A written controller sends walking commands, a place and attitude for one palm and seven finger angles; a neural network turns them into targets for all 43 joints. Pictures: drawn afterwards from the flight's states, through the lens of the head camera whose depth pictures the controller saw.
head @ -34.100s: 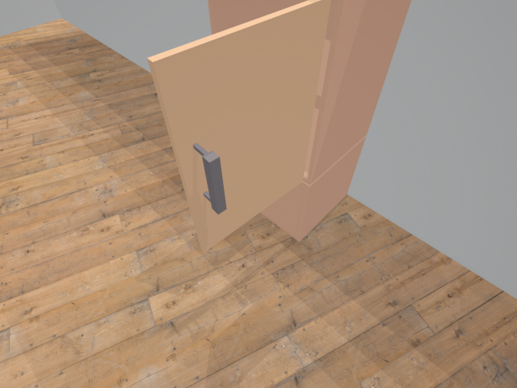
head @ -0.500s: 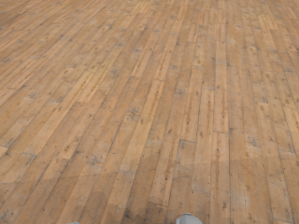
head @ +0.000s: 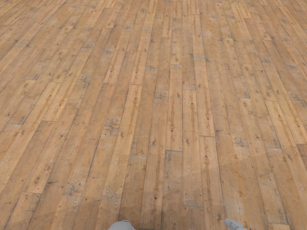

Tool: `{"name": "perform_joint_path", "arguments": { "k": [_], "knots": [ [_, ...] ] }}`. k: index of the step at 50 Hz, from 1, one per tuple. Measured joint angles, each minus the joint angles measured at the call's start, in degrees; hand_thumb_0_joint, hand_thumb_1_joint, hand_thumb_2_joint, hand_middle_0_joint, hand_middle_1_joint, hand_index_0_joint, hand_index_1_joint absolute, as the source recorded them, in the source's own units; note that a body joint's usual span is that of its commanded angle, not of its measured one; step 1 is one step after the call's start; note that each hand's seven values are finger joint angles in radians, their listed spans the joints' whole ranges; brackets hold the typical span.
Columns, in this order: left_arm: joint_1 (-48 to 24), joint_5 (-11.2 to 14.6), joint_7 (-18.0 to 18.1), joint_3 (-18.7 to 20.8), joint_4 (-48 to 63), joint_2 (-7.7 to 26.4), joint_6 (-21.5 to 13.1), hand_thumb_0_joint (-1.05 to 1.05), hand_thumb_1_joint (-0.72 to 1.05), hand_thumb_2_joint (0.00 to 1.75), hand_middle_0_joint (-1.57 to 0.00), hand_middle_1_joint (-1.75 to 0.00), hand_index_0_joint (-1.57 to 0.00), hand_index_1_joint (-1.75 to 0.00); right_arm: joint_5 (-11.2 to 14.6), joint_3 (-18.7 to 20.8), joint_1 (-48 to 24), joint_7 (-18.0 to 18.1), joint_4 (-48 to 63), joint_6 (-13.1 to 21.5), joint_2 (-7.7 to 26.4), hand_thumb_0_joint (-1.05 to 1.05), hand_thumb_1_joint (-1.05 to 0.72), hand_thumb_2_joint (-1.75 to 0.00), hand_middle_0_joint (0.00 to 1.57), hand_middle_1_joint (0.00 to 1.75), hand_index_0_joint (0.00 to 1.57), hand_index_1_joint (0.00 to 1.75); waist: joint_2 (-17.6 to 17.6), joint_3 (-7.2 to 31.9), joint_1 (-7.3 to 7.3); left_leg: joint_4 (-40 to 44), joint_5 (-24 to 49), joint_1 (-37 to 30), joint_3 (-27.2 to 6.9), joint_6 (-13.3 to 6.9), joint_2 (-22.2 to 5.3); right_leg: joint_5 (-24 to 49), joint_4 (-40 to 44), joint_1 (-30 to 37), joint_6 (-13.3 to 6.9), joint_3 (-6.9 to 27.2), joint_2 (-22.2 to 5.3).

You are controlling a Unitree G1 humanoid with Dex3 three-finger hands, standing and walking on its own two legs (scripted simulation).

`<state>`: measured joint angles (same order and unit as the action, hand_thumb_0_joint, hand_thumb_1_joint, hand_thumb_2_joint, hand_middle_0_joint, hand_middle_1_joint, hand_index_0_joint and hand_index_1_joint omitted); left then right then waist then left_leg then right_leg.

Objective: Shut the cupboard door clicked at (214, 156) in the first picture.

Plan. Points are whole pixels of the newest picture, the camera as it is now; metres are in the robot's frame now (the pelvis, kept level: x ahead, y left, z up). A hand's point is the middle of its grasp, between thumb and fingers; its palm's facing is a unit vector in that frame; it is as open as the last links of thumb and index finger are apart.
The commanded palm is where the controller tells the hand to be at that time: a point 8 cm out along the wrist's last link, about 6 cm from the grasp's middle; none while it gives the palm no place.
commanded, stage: turn to face it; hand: left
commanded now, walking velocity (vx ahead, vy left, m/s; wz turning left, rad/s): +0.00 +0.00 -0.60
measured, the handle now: out of the picture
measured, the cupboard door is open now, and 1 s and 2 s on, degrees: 61 61 61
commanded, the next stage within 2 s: none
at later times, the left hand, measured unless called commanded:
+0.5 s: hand (108, 198) +0.22 +0.16 -0.16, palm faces -0.30 -0.91 -0.29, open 7.4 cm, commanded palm none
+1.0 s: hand (129, 181) +0.28 +0.11 -0.16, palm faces -0.55 -0.81 -0.21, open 7.4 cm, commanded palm none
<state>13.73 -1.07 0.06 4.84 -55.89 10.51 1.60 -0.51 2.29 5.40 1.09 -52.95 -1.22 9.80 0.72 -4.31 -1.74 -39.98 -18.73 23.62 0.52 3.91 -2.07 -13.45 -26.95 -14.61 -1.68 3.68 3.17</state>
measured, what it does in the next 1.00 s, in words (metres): steps on the spot, turning right: left foot, then right foot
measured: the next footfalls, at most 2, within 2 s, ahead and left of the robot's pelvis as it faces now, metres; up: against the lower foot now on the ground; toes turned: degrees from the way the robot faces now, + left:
left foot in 0.04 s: +0.09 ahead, +0.13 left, +0.00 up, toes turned +0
right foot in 0.44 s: +0.03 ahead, -0.13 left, +0.00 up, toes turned -22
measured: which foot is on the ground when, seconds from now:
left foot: up 0.00-0.02, down 0.04-0.44, up 0.46-0.74, down 0.76-1.00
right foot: down 0.00-0.04, up 0.06-0.42, down 0.44-0.76, up 0.78-1.00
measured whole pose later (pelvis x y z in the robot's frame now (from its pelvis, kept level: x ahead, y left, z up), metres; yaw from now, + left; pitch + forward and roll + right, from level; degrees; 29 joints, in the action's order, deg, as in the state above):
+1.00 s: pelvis +0.06 -0.01 +0.00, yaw -36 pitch +1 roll -2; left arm 7.9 -0.7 -2.7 5.1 -49.7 14.9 5.0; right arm -1.9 1.1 13.1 1.0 -50.0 -1.0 11.7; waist -0.2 -5.5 0.1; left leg -30.0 -15.6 14.7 9.0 2.0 -9.0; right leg -27.7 -52.3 -23.4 2.3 -3.7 -0.8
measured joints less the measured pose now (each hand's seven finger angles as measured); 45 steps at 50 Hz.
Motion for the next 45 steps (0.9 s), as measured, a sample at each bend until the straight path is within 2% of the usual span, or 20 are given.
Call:
{"name": "perform_joint_path", "arguments": {
  "k": [1,2,4,6,8,10,13,16,19,22,23,25,27,29,34,38,40,41,43,45],
  "knots": [
    [0.3,0.1,-0.1,0.1,0.2,0.2,0.3,0.01,0.92,0.90,-0.20,-0.30,-0.20,-0.30,0.0,-0.1,-0.1,0.0,0.6,0.3,0.1,0.01,-0.91,-0.89,0.20,0.30,0.20,0.30,0.1,0.3,-0.19,4.2,2.1,-2.0,0.1,-0.2,0.1,-1.0,-1.5,-0.4,0.5,0.7,0.2],
    [0.8,0.2,-0.1,0.2,0.7,0.3,0.7,0.01,0.91,0.90,-0.20,-0.30,-0.20,-0.30,-0.1,-0.3,0.1,0.0,1.3,0.8,0.5,0.01,-0.91,-0.89,0.20,0.30,0.20,0.30,-0.4,1.0,-0.25,8.3,4.6,-3.9,-0.2,-1.2,-0.6,-2.2,-3.4,-1.2,0.9,1.1,1.0],
    [0.1,0.4,-0.4,0.4,1.1,1.3,1.4,0.01,0.91,0.90,-0.20,-0.30,-0.20,-0.30,-0.7,-0.6,-0.1,0.2,2.1,1.2,0.4,0.01,-0.91,-0.89,0.20,0.30,0.20,0.30,0.5,0.7,-0.48,6.9,4.7,-3.9,1.2,-3.5,-0.5,-11.3,-12.6,-4.6,1.6,0.6,0.6],
    [-0.8,0.1,-0.9,0.7,1.7,2.4,1.9,0.01,0.91,0.90,-0.20,-0.30,-0.20,-0.30,-1.1,-1.2,0.2,0.2,2.9,1.2,0.3,0.01,-0.91,-0.89,0.20,0.30,0.20,0.30,1.1,0.1,-0.72,6.9,3.7,-5.0,2.8,-4.4,-1.2,-15.8,-24.6,-8.7,2.4,-1.4,-0.1],
    [-1.5,0.1,-1.4,1.0,2.6,3.3,2.2,0.01,0.91,0.90,-0.20,-0.30,-0.20,-0.29,-1.3,-1.5,0.9,0.3,3.4,0.9,0.5,0.01,-0.91,-0.89,0.20,0.30,0.20,0.30,1.1,-0.2,-0.78,8.6,3.9,-6.6,4.2,-4.5,-2.1,-15.3,-32.8,-11.6,3.4,-3.3,-1.3],
    [-2.1,0.1,-1.8,1.3,3.5,4.1,2.5,0.01,0.91,0.90,-0.20,-0.30,-0.20,-0.29,-1.3,-1.5,1.7,0.3,3.5,0.6,0.8,0.01,-0.91,-0.89,0.20,0.30,0.20,0.30,0.8,-0.3,-0.77,10.4,4.3,-8.1,5.6,-4.3,-3.0,-13.7,-35.4,-12.9,4.1,-4.6,-2.7],
    [-2.8,0.0,-2.2,1.4,4.5,4.8,3.0,0.01,0.91,0.90,-0.19,-0.30,-0.20,-0.29,-1.2,-1.2,2.9,0.3,3.2,0.5,1.4,0.01,-0.91,-0.89,0.20,0.30,0.20,0.30,0.2,-0.3,-0.33,11.9,4.3,-9.7,7.7,-4.1,-4.3,-11.9,-33.0,-12.6,4.7,-5.8,-4.5],
    [-3.8,0.0,-2.4,1.3,5.1,5.1,3.2,0.01,0.91,0.90,-0.19,-0.30,-0.20,-0.29,-1.3,-0.6,4.2,0.1,2.6,0.4,2.3,0.01,-0.91,-0.89,0.20,0.30,0.20,0.30,-0.7,-0.5,0.49,11.6,3.5,-10.5,9.8,-3.5,-5.6,-11.0,-26.6,-10.5,4.6,-6.7,-5.5],
    [-4.9,-0.1,-2.5,0.8,5.7,5.1,3.0,0.01,0.91,0.90,-0.19,-0.30,-0.20,-0.29,-1.3,0.1,5.6,-0.2,1.9,0.1,3.3,0.01,-0.91,-0.89,0.20,0.30,0.20,0.30,-1.7,-0.8,1.52,9.5,1.7,-10.6,11.8,-2.5,-7.1,-10.1,-19.1,-7.2,3.8,-7.8,-5.5],
    [-5.1,-0.2,-2.7,0.1,6.9,5.4,1.8,0.01,0.91,0.90,-0.19,-0.30,-0.20,-0.29,-0.9,0.8,7.7,-0.6,1.3,-0.5,4.5,0.01,-0.91,-0.89,0.20,0.30,0.20,0.30,-1.8,-0.2,2.18,3.6,-1.6,-8.8,13.2,-1.1,-8.3,-2.6,-7.0,-1.5,1.9,-8.3,-5.4],
    [-5.5,-0.2,-2.3,-0.1,6.9,5.0,1.0,0.01,0.91,0.90,-0.19,-0.30,-0.20,-0.29,-0.6,1.0,7.9,-0.6,0.9,-1.0,5.3,0.01,-0.91,-0.89,0.20,0.30,0.20,0.30,-2.5,-0.2,2.10,-1.3,-5.7,-6.7,11.5,-0.7,-8.4,-4.4,-7.3,-1.9,1.3,-8.0,-4.9],
    [-6.0,0.0,-1.6,-0.9,6.8,3.7,0.2,0.01,0.91,0.90,-0.19,-0.30,-0.20,-0.29,-0.4,1.4,7.2,0.0,0.1,-2.3,6.7,0.01,-0.91,-0.89,0.20,0.30,0.20,0.30,-4.0,-1.1,2.44,-13.1,-11.6,-2.0,5.9,-0.1,-6.4,-6.3,-9.0,-2.6,0.9,-7.3,-3.9],
    [-5.6,0.1,-0.9,-1.2,6.8,2.9,0.3,0.01,0.91,0.90,-0.20,-0.30,-0.20,-0.29,-0.2,1.5,6.5,0.3,-0.3,-2.7,7.1,0.01,-0.91,-0.89,0.20,0.30,0.20,0.30,-4.0,-1.5,2.47,-21.1,-11.1,1.7,3.3,0.5,-4.5,-5.5,-7.8,-2.0,0.9,-6.0,-3.5],
    [-5.1,0.1,-0.6,-1.5,6.6,2.4,0.6,0.01,0.91,0.90,-0.20,-0.30,-0.20,-0.29,-0.2,1.3,6.1,0.3,0.0,-2.6,6.8,0.01,-0.91,-0.89,0.20,0.30,0.19,0.30,-3.3,-1.4,2.65,-22.7,-8.7,3.7,2.6,1.1,-3.6,-4.3,-5.8,-1.2,0.9,-4.7,-3.2],
    [-4.4,-0.2,-0.8,-1.7,5.9,2.1,1.5,0.01,0.90,0.90,-0.20,-0.30,-0.20,-0.30,-0.1,0.7,5.4,-0.3,1.8,-2.0,5.0,0.01,-0.91,-0.89,0.20,0.30,0.19,0.30,-0.8,-0.8,2.44,-12.0,-5.6,2.7,2.2,1.3,-2.1,-3.0,-3.5,-0.7,1.3,-1.5,-2.9],
    [-3.8,0.1,-1.0,-1.4,5.6,2.3,2.2,0.01,0.90,0.90,-0.20,-0.30,-0.20,-0.30,0.0,-0.1,5.7,-0.4,3.3,-0.5,4.0,0.01,-0.91,-0.89,0.20,0.30,0.20,0.30,0.3,0.2,2.09,5.1,1.0,-3.4,1.8,0.3,-1.3,-4.5,-6.4,-2.5,2.5,1.2,-1.6],
    [-4.1,0.5,-1.2,-0.9,5.6,2.9,2.8,0.01,0.90,0.90,-0.20,-0.30,-0.20,-0.30,-0.6,-0.6,5.8,-0.2,3.5,0.4,3.2,0.01,-0.91,-0.89,0.20,0.30,0.20,0.30,1.1,0.2,2.08,5.1,2.5,-3.2,2.7,-2.4,-1.6,-11.3,-14.0,-5.6,2.4,1.1,-1.3],
    [-4.4,0.4,-1.3,-0.7,5.5,3.3,3.0,0.01,0.90,0.90,-0.20,-0.30,-0.20,-0.30,-0.8,-1.0,5.9,-0.2,3.7,0.6,2.8,0.01,-0.91,-0.89,0.20,0.30,0.20,0.30,1.4,0.0,1.93,4.6,2.1,-3.4,3.4,-3.0,-2.0,-14.8,-19.8,-7.5,2.5,0.4,-1.1],
    [-4.9,0.2,-1.7,-0.2,5.3,4.0,3.1,0.01,0.91,0.90,-0.20,-0.30,-0.20,-0.30,-1.2,-1.5,6.5,0.0,3.8,0.8,2.0,0.01,-0.91,-0.89,0.20,0.30,0.20,0.30,1.5,-0.4,1.84,5.7,2.0,-4.6,4.5,-3.3,-3.1,-16.8,-30.2,-10.6,3.0,-1.7,-1.3],
    [-5.3,0.3,-2.1,0.2,5.4,4.4,3.2,0.01,0.91,0.90,-0.20,-0.30,-0.20,-0.30,-1.4,-1.7,7.1,0.1,3.7,0.7,1.6,0.01,-0.91,-0.89,0.20,0.30,0.20,0.30,1.2,-0.7,1.65,7.9,2.8,-6.3,5.5,-3.0,-4.1,-16.1,-34.7,-11.9,3.8,-3.8,-2.2]
  ]
}}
